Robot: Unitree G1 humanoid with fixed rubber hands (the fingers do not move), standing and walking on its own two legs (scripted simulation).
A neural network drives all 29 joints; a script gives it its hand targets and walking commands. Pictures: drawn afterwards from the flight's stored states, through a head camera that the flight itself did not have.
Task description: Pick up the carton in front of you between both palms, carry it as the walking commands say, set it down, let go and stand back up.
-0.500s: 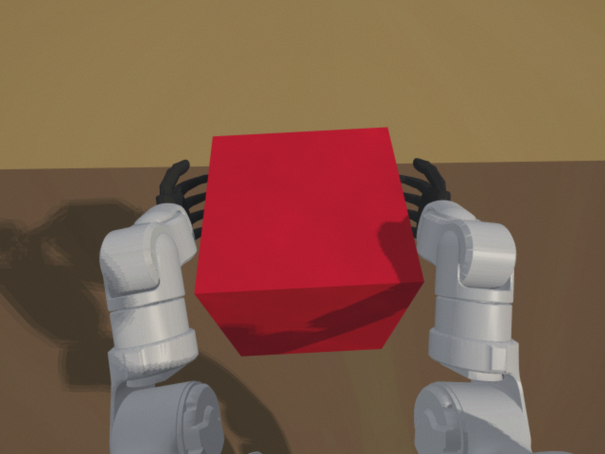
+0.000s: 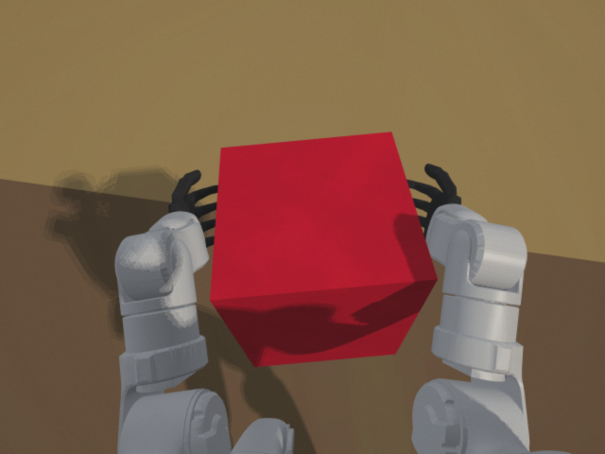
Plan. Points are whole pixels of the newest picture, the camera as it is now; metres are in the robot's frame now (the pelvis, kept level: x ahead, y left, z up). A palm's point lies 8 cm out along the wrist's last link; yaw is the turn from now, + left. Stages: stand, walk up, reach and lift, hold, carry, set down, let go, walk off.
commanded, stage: carry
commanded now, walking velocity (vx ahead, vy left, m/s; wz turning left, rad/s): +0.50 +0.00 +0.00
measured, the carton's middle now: (316, 260) +0.35 +0.04 +0.06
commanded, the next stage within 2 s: none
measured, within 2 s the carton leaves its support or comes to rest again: neither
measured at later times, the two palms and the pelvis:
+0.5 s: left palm (266, 28) +0.70 +0.15 +0.21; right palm (459, 38) +0.67 -0.16 +0.22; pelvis +0.33 +0.03 +0.05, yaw -1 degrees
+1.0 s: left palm out of the picture +1.04 +0.17 +0.26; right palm out of the picture +1.02 -0.13 +0.26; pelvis +0.67 +0.03 +0.10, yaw -1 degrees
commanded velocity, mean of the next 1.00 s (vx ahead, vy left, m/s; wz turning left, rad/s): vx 0.50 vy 0.00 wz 0.00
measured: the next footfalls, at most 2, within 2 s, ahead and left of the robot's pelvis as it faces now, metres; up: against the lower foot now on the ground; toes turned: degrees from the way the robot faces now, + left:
left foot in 0.18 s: +0.31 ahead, +0.12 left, +0.04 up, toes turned +7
right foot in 0.56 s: +0.55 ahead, -0.09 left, +0.09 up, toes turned -9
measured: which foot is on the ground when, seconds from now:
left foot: up 0.00-0.16, down 0.18-0.56, up 0.58-0.92, down 0.94-1.00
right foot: down 0.00-0.20, up 0.22-0.54, down 0.56-0.96, up 0.98-1.00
